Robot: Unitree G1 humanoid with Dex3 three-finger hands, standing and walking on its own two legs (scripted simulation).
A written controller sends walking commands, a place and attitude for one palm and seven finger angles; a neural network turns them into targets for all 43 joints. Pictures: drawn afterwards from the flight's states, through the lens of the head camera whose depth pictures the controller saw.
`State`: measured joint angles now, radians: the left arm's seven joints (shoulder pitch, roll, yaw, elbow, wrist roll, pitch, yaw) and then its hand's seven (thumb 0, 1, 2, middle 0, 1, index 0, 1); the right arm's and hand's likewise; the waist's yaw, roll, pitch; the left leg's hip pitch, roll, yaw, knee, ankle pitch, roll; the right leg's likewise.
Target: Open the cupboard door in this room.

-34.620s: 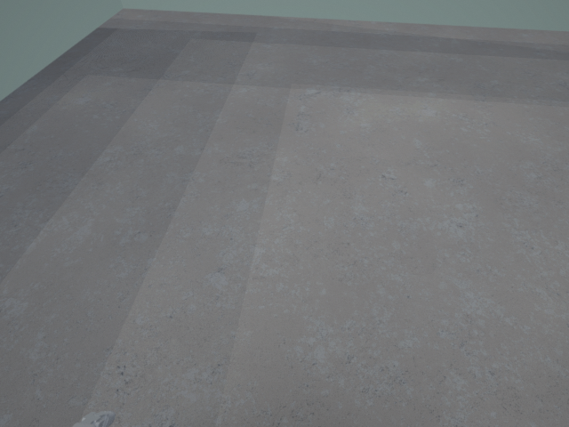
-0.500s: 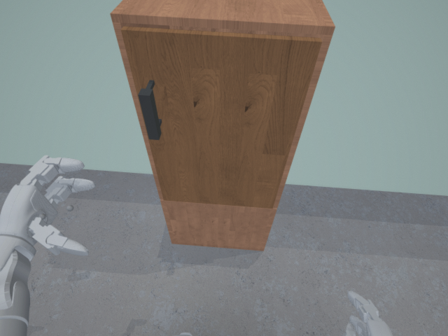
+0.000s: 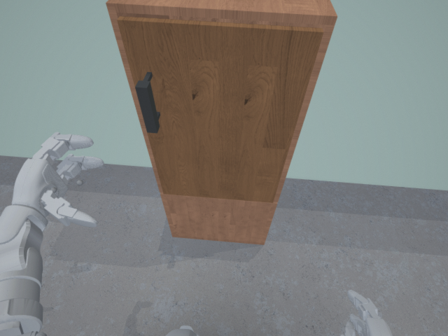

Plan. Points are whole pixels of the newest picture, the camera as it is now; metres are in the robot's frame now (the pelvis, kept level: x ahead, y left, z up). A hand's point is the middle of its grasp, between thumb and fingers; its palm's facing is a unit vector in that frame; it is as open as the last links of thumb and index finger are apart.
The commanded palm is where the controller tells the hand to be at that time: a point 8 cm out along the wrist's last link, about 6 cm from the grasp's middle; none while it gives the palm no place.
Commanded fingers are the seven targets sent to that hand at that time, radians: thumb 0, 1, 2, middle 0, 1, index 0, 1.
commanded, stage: move the hooked fingers beside the handle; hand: left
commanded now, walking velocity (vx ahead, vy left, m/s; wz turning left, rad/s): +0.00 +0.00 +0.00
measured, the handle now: (151, 102) +0.58 +0.21 +0.08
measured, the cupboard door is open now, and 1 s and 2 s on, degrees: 0 0 0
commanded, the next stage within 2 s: none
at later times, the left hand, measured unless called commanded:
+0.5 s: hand (100, 147) +0.42 +0.26 +0.10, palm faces -0.04 -1.00 +0.01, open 13.9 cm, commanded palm +0.40 +0.31 +0.09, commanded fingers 0.00 -0.50 0.30 -0.30 -1.20 -0.30 -1.20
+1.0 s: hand (115, 124) +0.49 +0.26 +0.10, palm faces -0.03 -1.00 +0.00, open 13.9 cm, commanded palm +0.48 +0.31 +0.09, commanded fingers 0.00 -0.50 0.30 -0.30 -1.20 -0.30 -1.20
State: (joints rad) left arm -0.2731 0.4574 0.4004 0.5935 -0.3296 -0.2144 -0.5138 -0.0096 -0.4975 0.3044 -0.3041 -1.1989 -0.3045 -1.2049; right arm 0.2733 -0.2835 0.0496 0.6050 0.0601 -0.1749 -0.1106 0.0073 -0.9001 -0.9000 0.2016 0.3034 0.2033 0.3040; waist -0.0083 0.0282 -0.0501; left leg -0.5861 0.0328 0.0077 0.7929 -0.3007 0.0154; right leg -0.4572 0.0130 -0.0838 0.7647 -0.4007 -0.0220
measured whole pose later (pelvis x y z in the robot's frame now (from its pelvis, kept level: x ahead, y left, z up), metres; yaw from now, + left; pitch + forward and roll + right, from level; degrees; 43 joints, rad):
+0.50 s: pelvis +0.01 +0.01 -0.01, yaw -2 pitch +10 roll -2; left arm -0.54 0.53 0.44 0.88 -0.26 -0.27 -0.50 -0.01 -0.50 0.30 -0.30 -1.20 -0.30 -1.20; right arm 0.35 -0.29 0.03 0.62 0.05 -0.07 -0.08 0.01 -0.90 -0.90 0.20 0.30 0.20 0.30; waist -0.07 0.01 -0.07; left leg -0.68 0.04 0.04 0.84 -0.34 0.03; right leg -0.56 0.02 -0.05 0.80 -0.42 -0.01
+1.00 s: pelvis +0.01 +0.01 -0.02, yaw -2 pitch +15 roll -3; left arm -0.84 0.65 0.45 1.18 -0.17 -0.32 -0.46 -0.01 -0.50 0.30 -0.30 -1.20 -0.30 -1.20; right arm 0.38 -0.29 0.04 0.63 0.03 0.02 -0.07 0.00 -0.90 -0.90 0.20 0.30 0.20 0.30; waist -0.13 0.01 -0.08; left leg -0.82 0.05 0.03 0.91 -0.36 0.03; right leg -0.69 0.03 -0.06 0.86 -0.43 -0.01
